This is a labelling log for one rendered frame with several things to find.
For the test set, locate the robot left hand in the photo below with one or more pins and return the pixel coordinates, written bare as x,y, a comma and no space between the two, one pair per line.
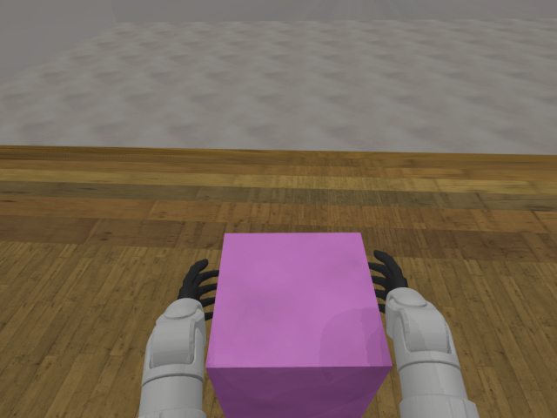
193,279

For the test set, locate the left robot forearm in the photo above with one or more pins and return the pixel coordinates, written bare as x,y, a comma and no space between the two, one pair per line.
173,376

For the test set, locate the carton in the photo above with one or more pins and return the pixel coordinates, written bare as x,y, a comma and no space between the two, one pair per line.
296,330

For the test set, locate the robot right hand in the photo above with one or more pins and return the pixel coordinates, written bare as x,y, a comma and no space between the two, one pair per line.
393,276

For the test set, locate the right robot forearm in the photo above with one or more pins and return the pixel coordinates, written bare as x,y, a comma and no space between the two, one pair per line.
427,362

